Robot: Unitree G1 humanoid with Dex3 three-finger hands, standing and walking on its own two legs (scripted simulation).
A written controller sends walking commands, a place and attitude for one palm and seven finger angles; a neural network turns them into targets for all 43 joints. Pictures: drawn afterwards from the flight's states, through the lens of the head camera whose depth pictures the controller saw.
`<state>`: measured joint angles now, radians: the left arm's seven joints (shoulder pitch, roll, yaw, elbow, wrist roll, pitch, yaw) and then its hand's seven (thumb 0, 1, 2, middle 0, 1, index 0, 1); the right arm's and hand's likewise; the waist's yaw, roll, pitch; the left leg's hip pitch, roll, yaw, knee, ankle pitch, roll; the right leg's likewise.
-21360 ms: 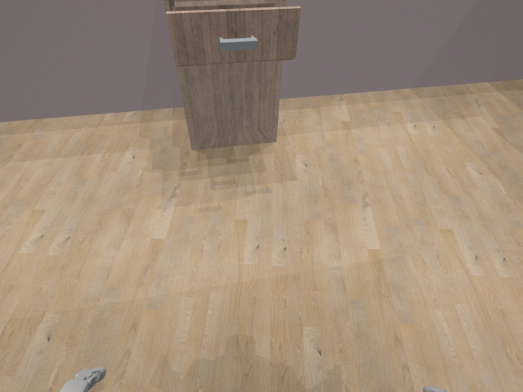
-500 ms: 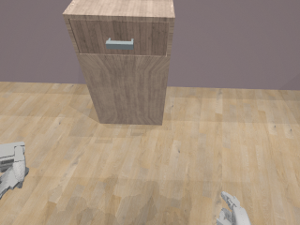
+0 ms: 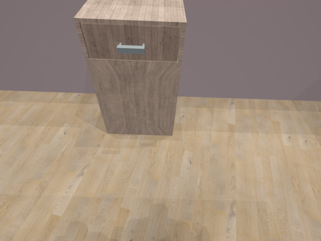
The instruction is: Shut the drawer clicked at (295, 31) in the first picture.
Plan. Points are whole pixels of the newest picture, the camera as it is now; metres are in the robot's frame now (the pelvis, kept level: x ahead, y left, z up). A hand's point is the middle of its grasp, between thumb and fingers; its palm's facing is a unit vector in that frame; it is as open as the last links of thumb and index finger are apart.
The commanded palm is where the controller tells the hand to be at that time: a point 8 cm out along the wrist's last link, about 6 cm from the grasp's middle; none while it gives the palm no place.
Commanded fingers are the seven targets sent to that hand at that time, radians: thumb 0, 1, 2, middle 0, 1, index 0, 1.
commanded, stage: let the arm hang, fingers relaxed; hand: left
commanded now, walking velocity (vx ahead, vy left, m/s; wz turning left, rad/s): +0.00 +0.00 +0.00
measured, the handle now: (131, 47) +0.95 +0.17 -0.01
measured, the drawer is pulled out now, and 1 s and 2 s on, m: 0.00 0.00 0.00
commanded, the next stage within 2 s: look to check the result in 0.82 s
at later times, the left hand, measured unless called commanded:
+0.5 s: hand out of the picture -0.03 +0.19 -0.16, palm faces +0.02 -0.97 -0.24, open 7.0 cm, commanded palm none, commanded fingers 0.00 0.90 0.90 -0.20 -0.30 -0.20 -0.30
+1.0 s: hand out of the picture +0.02 +0.16 -0.16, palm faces +0.02 -0.98 -0.21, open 7.3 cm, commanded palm none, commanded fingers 0.00 0.90 0.90 -0.20 -0.30 -0.20 -0.30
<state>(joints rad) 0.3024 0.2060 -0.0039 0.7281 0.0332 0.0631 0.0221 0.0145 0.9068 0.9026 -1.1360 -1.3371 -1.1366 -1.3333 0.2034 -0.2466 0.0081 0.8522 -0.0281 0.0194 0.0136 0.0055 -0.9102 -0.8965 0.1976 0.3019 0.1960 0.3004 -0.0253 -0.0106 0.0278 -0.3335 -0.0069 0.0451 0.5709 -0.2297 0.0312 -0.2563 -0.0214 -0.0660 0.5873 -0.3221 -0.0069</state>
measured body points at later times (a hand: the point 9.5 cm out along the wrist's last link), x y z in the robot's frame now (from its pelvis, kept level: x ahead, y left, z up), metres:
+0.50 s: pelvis -0.01 +0.01 +0.01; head +0.00 -0.01 +0.46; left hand -0.03 +0.24 -0.14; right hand -0.02 -0.21 -0.16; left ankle +0.05 +0.10 -0.73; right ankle +0.00 -0.11 -0.73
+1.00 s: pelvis +0.02 -0.01 +0.01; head +0.03 -0.02 +0.46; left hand +0.02 +0.22 -0.14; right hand +0.01 -0.23 -0.15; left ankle +0.05 +0.10 -0.73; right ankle +0.00 -0.11 -0.73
